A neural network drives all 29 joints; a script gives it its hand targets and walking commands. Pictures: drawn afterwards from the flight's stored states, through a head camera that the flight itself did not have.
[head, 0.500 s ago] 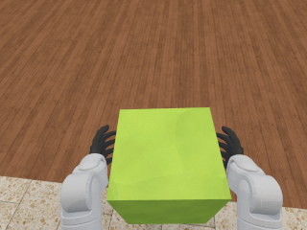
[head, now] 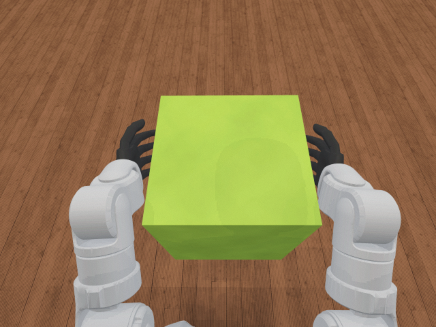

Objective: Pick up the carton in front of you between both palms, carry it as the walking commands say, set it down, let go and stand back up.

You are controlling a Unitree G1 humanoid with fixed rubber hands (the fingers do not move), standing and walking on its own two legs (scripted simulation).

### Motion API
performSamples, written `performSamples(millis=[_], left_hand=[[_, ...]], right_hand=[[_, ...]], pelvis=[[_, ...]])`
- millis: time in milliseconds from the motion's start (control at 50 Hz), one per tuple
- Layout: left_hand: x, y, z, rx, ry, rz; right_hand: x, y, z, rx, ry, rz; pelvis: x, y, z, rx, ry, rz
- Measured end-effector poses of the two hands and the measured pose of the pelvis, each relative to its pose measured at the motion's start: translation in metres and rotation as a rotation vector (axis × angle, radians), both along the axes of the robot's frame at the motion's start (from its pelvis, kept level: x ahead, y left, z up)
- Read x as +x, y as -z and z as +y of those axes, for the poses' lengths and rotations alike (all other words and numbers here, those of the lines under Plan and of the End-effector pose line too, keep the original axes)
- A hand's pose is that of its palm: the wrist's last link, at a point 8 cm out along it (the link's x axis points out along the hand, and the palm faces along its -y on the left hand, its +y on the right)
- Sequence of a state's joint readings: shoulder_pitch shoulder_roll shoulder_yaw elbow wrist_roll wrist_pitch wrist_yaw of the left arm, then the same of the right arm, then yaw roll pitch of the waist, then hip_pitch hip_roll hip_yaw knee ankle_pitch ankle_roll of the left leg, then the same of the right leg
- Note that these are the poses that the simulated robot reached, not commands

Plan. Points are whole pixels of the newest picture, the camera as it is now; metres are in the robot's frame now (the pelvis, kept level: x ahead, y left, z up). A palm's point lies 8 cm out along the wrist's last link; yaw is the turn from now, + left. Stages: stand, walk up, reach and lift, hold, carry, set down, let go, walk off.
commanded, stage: carry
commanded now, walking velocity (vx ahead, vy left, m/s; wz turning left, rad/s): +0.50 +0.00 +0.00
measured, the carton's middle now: (228, 188) +0.33 -0.01 +0.07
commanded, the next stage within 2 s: none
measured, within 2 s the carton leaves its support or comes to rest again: neither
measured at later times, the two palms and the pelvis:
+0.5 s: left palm (160, 50) +0.66 +0.14 +0.13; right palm (285, 45) +0.69 -0.16 +0.13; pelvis +0.30 -0.04 +0.03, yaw +2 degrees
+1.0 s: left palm (166, 7) +0.79 +0.13 +0.17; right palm (284, 8) +0.79 -0.17 +0.17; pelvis +0.44 -0.03 +0.04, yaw +0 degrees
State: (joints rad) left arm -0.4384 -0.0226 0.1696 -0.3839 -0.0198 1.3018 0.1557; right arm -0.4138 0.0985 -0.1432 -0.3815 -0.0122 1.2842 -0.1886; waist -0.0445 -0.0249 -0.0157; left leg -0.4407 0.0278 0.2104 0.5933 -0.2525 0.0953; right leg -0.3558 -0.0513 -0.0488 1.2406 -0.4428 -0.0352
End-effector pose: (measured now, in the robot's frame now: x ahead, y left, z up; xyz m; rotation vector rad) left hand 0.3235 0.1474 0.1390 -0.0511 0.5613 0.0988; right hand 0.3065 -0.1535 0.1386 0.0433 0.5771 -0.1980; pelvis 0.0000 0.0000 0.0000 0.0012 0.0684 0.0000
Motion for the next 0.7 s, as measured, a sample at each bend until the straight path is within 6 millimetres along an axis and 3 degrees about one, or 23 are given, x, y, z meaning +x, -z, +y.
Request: performSamples(millis=[120,220,320,380,480,580,700], left_hand=[[0.093,-0.01,0.0,-0.07,-0.047,0.024],[0.173,-0.019,0.001,-0.054,-0.083,0.002],[0.259,-0.019,-0.006,-0.025,-0.12,-0.013],[0.298,-0.009,-0.008,-0.005,-0.145,0.028],[0.333,0.006,-0.01,-0.066,-0.204,0.084],[0.369,-0.006,-0.013,-0.11,-0.194,-0.001],[0.423,-0.024,-0.018,-0.09,-0.082,-0.063]], right_hand=[[0.096,-0.014,0.001,0.029,0.023,0.019],[0.189,-0.023,0.001,0.045,-0.01,-0.002],[0.286,-0.015,-0.005,0.058,-0.057,-0.016],[0.334,0.0,-0.007,0.078,-0.089,0.026],[0.374,0.012,-0.008,0.134,-0.058,0.084],[0.404,-0.001,-0.011,0.155,-0.026,0.0],[0.434,-0.026,-0.017,0.069,0.013,-0.07]], pelvis=[[0.067,-0.016,0.001,-0.014,-0.016,0.022],[0.135,-0.017,-0.009,-0.009,-0.027,0.031],[0.215,-0.001,-0.028,0.004,-0.039,0.023],[0.246,-0.005,-0.036,-0.005,-0.036,0.026],[0.29,-0.028,-0.043,0.024,-0.034,0.05],[0.33,-0.038,-0.039,0.03,-0.02,0.06],[0.381,-0.03,-0.025,0.017,-0.011,0.034]])
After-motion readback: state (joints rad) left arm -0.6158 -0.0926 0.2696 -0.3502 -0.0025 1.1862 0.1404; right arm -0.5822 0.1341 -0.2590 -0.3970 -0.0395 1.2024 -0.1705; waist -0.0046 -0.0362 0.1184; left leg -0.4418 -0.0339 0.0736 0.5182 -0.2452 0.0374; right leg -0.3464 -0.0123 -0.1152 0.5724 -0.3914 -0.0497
